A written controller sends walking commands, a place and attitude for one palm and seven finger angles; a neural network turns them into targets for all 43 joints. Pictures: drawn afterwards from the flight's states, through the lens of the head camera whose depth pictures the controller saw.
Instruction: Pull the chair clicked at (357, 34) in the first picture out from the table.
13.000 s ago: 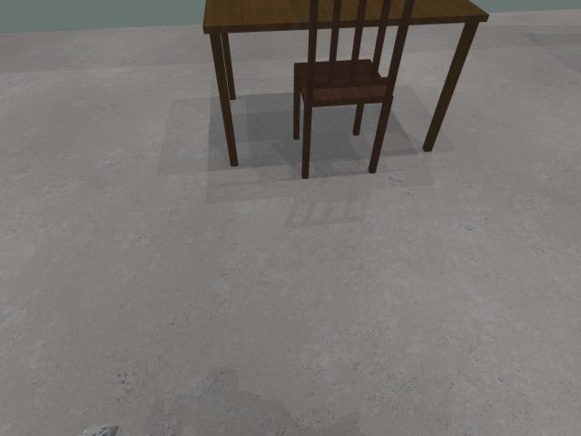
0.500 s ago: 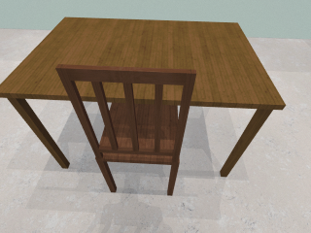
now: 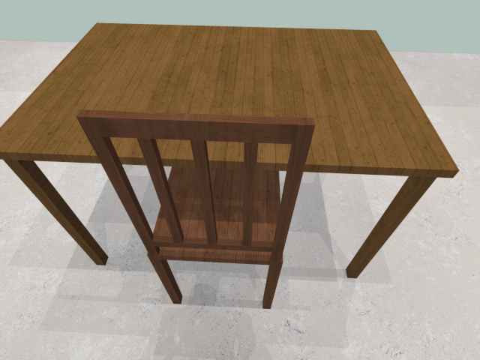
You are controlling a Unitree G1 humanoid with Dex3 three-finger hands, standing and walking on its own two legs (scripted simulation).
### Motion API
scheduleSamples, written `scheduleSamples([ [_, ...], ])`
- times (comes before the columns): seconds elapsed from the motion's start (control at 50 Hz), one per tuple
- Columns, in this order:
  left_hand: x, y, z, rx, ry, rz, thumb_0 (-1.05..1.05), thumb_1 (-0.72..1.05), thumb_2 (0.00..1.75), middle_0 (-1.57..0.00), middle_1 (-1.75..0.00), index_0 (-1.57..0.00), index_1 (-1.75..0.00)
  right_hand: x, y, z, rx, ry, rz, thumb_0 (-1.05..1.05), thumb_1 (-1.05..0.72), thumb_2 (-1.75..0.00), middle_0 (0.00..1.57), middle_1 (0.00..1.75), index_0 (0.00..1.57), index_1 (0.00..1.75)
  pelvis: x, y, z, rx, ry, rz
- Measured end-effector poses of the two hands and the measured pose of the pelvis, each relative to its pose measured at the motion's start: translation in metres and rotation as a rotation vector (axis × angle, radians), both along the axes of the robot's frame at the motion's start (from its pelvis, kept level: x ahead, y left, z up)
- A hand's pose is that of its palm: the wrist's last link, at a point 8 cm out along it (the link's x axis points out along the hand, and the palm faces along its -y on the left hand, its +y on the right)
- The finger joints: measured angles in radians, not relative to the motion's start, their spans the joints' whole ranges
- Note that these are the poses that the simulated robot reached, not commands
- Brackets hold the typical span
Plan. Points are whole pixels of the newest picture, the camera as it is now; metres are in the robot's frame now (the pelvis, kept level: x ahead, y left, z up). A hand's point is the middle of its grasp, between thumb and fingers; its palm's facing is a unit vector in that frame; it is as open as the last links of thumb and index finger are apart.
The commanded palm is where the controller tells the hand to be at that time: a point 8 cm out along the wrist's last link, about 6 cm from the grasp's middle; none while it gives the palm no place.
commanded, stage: come to a stop and stand still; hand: left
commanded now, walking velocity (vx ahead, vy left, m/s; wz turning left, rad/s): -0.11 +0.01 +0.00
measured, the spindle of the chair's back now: (207, 200) +0.44 +0.11 -0.05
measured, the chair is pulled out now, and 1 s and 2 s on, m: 0.00 0.00 0.00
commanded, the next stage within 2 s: look again from close up in 0.68 s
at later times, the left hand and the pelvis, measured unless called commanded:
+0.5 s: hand out of the picture -0.02 +0.19 -0.17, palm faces +0.00 -0.97 -0.22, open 7.3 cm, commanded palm none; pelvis -0.06 +0.01 +0.00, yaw -1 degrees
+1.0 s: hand out of the picture -0.05 +0.16 -0.17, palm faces +0.01 -0.98 -0.18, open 7.3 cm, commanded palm none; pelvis -0.04 +0.00 +0.00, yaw -1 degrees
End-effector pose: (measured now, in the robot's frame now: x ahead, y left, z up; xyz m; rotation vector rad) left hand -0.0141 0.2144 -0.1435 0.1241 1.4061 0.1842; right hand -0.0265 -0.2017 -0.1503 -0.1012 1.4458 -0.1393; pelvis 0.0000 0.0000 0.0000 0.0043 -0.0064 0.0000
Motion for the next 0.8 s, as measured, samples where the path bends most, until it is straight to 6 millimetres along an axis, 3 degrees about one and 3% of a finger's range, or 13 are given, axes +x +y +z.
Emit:
scheduleSamples([
  [0.14, 0.015, 0.013, 0.005, 0.038, -0.052, -0.009, 0.01, 0.93, 0.90, -0.20, -0.30, -0.20, -0.30, 0.014, -0.018, 0.003, -0.040, -0.041, 0.006, 0.02, -0.93, -0.90, 0.20, 0.30, 0.20, 0.30, -0.008, -0.001, 0.001, 0.007, 0.005, -0.006],
  [0.26, 0.011, 0.018, 0.001, 0.049, -0.087, -0.062, 0.00, 0.92, 0.90, -0.20, -0.30, -0.20, -0.30, 0.025, -0.034, 0.005, -0.064, -0.138, 0.011, 0.01, -0.92, -0.90, 0.20, 0.30, 0.20, 0.30, -0.028, 0.000, -0.004, -0.010, 0.013, -0.006],
  [0.4, 0.002, 0.023, 0.003, 0.036, -0.124, -0.074, 0.00, 0.91, 0.90, -0.20, -0.30, -0.20, -0.30, 0.026, -0.030, 0.009, -0.063, -0.217, 0.051, 0.00, -0.91, -0.90, 0.20, 0.30, 0.20, 0.30, -0.046, 0.005, -0.004, -0.008, -0.023, -0.010],
  [0.56, -0.021, 0.023, 0.008, 0.030, -0.091, -0.082, 0.00, 0.91, 0.90, -0.20, -0.30, -0.20, -0.30, 0.004, -0.024, 0.009, -0.035, -0.190, 0.050, 0.00, -0.93, -0.90, 0.20, 0.30, 0.20, 0.30, -0.057, 0.005, 0.000, 0.003, -0.014, -0.017],
  [0.8, -0.049, 0.011, 0.005, 0.010, 0.011, -0.050, 0.00, 0.91, 0.90, -0.20, -0.30, -0.20, -0.30, -0.041, -0.019, 0.005, -0.011, -0.026, 0.028, 0.00, -0.91, -0.90, 0.20, 0.30, 0.20, 0.30, -0.051, -0.001, 0.002, 0.005, -0.008, -0.012],
])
